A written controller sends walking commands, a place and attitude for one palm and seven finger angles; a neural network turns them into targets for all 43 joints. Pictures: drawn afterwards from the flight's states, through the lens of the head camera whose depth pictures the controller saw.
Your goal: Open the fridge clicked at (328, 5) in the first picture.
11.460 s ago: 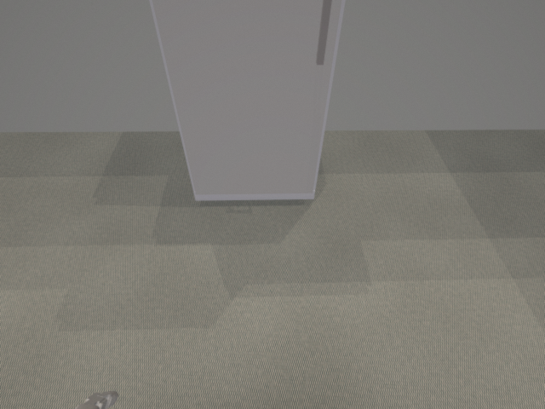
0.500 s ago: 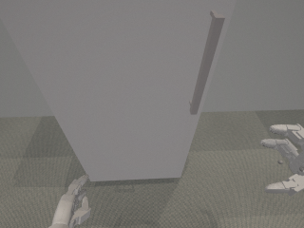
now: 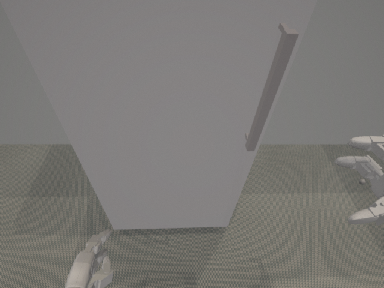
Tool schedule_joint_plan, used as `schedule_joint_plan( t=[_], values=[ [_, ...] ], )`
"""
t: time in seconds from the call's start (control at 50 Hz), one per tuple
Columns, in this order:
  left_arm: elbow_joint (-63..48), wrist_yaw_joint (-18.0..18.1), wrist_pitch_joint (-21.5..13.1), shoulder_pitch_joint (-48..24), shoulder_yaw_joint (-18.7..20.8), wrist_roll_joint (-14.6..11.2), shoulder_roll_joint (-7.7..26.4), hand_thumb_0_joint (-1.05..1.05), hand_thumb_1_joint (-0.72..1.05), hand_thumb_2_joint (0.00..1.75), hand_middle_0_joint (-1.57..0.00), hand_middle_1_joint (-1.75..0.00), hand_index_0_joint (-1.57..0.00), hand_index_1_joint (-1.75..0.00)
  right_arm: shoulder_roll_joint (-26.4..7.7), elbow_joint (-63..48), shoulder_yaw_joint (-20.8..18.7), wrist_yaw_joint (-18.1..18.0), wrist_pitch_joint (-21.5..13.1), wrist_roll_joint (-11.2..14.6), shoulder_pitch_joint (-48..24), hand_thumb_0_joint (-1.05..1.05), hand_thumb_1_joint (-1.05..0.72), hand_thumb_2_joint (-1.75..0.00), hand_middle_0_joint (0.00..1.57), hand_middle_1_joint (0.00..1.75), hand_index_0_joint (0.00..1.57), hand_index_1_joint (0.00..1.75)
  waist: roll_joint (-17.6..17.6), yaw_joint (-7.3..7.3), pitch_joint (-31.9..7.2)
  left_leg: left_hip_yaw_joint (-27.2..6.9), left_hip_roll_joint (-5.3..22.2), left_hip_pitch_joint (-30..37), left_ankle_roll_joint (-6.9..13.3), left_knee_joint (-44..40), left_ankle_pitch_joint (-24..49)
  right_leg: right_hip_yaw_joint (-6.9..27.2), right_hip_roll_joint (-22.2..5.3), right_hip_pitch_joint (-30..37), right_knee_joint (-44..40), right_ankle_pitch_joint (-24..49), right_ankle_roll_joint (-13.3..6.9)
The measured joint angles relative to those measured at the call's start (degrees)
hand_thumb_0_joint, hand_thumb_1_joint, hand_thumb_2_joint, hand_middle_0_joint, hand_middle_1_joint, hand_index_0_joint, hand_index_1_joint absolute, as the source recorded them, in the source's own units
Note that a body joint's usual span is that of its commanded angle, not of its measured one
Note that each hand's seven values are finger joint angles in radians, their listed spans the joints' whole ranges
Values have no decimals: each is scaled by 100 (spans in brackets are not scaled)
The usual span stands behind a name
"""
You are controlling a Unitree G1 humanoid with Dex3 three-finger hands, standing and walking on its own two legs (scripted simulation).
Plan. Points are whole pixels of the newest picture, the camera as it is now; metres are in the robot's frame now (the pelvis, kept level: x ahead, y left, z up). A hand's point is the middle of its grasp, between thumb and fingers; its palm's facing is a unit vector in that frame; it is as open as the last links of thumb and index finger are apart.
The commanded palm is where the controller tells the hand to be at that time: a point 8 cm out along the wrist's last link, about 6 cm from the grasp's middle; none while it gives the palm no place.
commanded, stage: raise the hand to about handle height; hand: right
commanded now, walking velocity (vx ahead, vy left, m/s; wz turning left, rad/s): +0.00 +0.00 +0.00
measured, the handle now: (263, 97) +0.51 -0.14 +0.15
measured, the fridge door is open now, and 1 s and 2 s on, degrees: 0 0 0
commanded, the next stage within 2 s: move the hooked fingers beside the handle in 0.30 s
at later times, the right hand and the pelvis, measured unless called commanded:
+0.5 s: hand (352, 184) +0.28 -0.26 +0.15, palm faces +0.01 +1.00 -0.06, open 14.0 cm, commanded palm +0.25 -0.31 +0.16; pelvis +0.00 +0.02 +0.00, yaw +0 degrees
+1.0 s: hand (334, 159) +0.33 -0.25 +0.15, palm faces -0.02 +1.00 -0.04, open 14.0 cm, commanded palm +0.31 -0.29 +0.15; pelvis -0.01 +0.01 +0.00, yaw +1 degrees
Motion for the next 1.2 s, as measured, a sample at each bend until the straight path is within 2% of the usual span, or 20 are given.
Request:
schedule_joint_plan(
  t=[0.18,0.36,0.48,0.62,0.72,0.9,1.04,1.2],
  values=[
    [-8,95,-14,-55,70,-16,27,1,91,89,-20,-30,-20,-30,185,-272,49,-217,-144,-103,118,-1,50,-31,30,120,30,120,53,-70,50,57,-68,140,71,-27,-30,57,-70,119,-8,-16,71],
    [-24,130,33,-170,36,-59,8,1,91,89,-20,-30,-20,-30,60,3,72,-134,1,-77,-19,-1,50,-30,30,120,30,121,-18,-46,15,71,-78,122,107,7,-36,70,-83,116,-10,8,103],
    [-26,139,61,-147,29,-66,0,1,91,89,-20,-30,-20,-30,135,35,127,-162,-38,-77,-27,-1,50,-30,30,120,30,121,-14,-45,48,64,-89,94,123,48,-35,63,-97,88,39,3,116],
    [64,213,71,-85,12,-83,-1,1,91,89,-20,-30,-20,-30,96,447,175,-261,-187,-180,-451,-1,50,-30,30,120,30,121,29,-19,95,84,-85,76,137,54,-6,83,-96,49,73,25,125],
    [98,231,105,-47,16,-88,24,1,91,89,-20,-30,-20,-30,0,843,234,-234,-199,-243,-794,-1,50,-30,30,120,30,121,44,57,104,59,-68,-21,133,84,17,58,-79,-31,86,49,114],
    [102,192,145,98,66,-72,58,1,91,89,-20,-30,-20,-30,59,1114,285,-290,-336,-272,-1095,-1,50,-30,30,120,30,120,75,167,51,-33,-59,-147,110,119,34,-31,-62,-106,75,54,88],
    [111,192,197,159,80,-77,70,1,91,89,-20,-30,-20,-30,50,1467,366,-433,-314,-402,-1384,-1,50,-30,30,120,30,121,85,186,44,-50,-38,-232,90,125,48,-45,-40,-188,78,64,64],
    [181,212,243,176,54,-51,50,1,91,89,-20,-30,-20,-30,98,1858,566,-485,-514,-490,-1904,-1,50,-30,30,120,30,121,120,206,43,-35,-15,-296,72,108,55,-25,-17,-267,73,71,46]
  ],
)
